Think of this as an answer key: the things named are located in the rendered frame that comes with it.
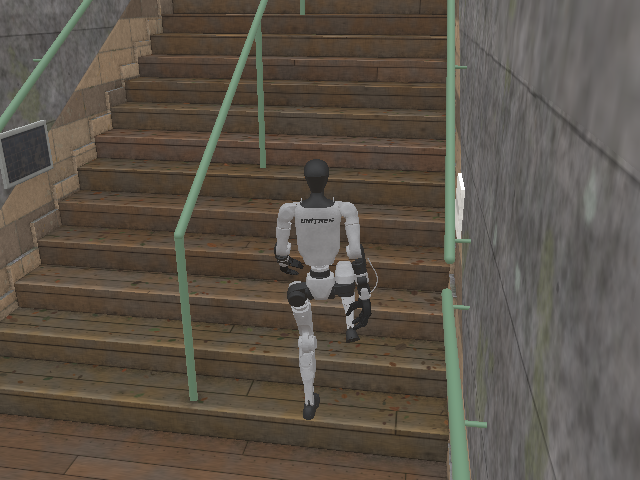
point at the stairs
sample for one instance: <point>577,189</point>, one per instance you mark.
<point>98,335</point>

